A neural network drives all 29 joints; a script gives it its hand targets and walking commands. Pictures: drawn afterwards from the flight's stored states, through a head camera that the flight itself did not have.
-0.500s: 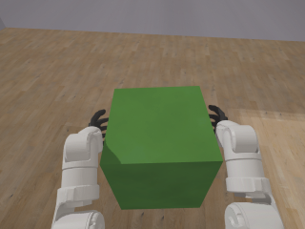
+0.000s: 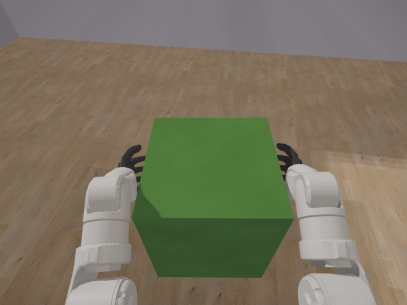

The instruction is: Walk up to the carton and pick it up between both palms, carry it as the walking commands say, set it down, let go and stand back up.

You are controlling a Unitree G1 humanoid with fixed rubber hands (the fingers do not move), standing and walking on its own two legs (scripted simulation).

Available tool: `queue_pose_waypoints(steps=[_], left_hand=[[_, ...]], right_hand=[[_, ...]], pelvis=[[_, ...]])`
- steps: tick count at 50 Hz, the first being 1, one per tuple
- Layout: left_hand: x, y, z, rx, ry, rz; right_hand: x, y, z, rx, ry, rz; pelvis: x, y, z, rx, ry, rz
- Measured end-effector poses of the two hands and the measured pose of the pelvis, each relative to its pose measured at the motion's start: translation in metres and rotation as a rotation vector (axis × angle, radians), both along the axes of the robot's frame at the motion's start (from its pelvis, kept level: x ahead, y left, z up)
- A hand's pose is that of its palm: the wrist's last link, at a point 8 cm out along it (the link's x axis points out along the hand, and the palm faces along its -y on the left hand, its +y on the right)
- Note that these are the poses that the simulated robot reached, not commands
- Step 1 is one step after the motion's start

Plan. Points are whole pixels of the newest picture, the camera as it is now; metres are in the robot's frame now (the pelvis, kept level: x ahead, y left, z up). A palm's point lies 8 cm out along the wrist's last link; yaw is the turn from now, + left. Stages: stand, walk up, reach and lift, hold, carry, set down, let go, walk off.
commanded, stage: carry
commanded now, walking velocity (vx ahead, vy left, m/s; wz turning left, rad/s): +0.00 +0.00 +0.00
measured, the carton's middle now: (210, 200) +0.34 +0.00 +0.02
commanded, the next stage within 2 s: hold in 1.28 s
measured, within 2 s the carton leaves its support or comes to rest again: neither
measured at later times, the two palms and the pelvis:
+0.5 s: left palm (135, 183) +0.34 +0.14 +0.10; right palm (302, 183) +0.33 -0.18 +0.09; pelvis -0.01 -0.01 +0.00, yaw +0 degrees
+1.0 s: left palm (130, 185) +0.33 +0.15 +0.10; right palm (299, 184) +0.32 -0.17 +0.10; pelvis -0.01 +0.00 +0.00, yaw +0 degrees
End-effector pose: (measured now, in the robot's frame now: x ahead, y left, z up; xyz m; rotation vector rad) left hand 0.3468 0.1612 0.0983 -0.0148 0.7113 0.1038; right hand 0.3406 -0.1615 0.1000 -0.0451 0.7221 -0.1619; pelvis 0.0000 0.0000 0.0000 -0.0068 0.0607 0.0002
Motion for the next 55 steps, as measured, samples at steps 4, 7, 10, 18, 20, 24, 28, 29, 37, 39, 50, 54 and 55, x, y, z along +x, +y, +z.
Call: queue_pose_waypoints(steps=[4,7,10,18,20,24,28,29,37,39,50,54,55], left_hand=[[-0.004,-0.004,-0.005,0.011,0.017,-0.005],[-0.005,-0.007,-0.002,0.016,0.006,-0.006],[-0.005,-0.010,0.001,0.014,-0.005,-0.009],[-0.004,-0.016,0.004,0.021,-0.016,-0.021],[-0.006,-0.016,0.002,0.018,-0.008,-0.019],[-0.008,-0.017,-0.001,0.025,0.010,-0.023],[-0.010,-0.016,-0.004,0.020,0.015,-0.023],[-0.010,-0.016,-0.003,0.020,0.012,-0.022],[-0.012,-0.013,0.003,0.013,-0.024,-0.015],[-0.013,-0.012,0.002,0.016,-0.018,-0.017],[-0.014,-0.007,-0.002,0.022,-0.012,-0.024],[-0.014,-0.005,-0.005,0.014,0.003,-0.011],[-0.016,-0.005,-0.007,0.016,0.006,-0.012]], right_hand=[[-0.005,-0.004,-0.007,0.016,0.017,-0.009],[-0.007,-0.007,-0.006,0.018,0.005,-0.006],[-0.007,-0.010,-0.004,0.007,-0.005,-0.001],[-0.006,-0.016,0.002,0.011,-0.015,-0.008],[-0.008,-0.017,0.000,0.010,-0.007,-0.008],[-0.012,-0.017,-0.005,0.012,0.011,-0.008],[-0.016,-0.016,-0.008,0.001,0.016,-0.003],[-0.016,-0.016,-0.008,0.001,0.013,-0.002],[-0.015,-0.014,0.000,0.011,-0.023,-0.010],[-0.016,-0.013,-0.001,0.012,-0.018,-0.010],[-0.017,-0.007,-0.003,-0.004,-0.010,-0.001],[-0.016,-0.005,-0.008,0.010,0.003,-0.003],[-0.017,-0.005,-0.009,0.007,0.007,0.000]], pelvis=[[-0.001,-0.002,0.000,-0.001,-0.004,0.001],[-0.003,-0.004,0.000,0.000,-0.002,0.002],[-0.004,-0.005,0.001,0.003,0.003,-0.002],[-0.006,-0.008,0.000,0.005,-0.001,-0.004],[-0.006,-0.008,0.000,0.005,-0.003,-0.007],[-0.007,-0.008,0.000,0.006,-0.004,-0.008],[-0.008,-0.009,0.000,0.002,-0.007,-0.007],[-0.009,-0.009,0.000,0.002,-0.008,-0.007],[-0.012,-0.005,0.000,0.003,-0.004,-0.012],[-0.012,-0.004,0.000,0.001,-0.003,-0.013],[-0.012,0.000,-0.001,-0.002,-0.003,-0.008],[-0.010,0.000,0.000,-0.002,0.006,-0.008],[-0.009,0.000,0.000,-0.002,0.005,-0.007]])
